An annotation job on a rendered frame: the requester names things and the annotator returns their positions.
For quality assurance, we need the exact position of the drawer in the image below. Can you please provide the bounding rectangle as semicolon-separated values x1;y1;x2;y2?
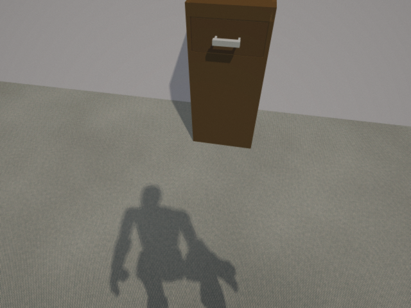
191;17;268;56

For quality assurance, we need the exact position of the handle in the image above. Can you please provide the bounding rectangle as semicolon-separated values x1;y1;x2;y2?
212;36;241;48

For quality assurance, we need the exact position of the cabinet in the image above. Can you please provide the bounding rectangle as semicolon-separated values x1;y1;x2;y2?
185;0;277;149

